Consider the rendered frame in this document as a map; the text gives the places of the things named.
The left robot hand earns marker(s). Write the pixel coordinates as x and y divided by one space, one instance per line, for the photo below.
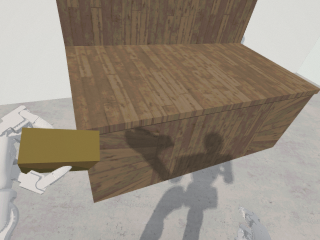
10 133

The robot left forearm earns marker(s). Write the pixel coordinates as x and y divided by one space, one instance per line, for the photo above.
9 213

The sponge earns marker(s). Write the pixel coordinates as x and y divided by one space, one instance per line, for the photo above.
45 150

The right robot hand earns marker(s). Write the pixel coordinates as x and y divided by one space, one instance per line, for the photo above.
257 232

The table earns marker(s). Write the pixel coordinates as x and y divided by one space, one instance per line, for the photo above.
171 89

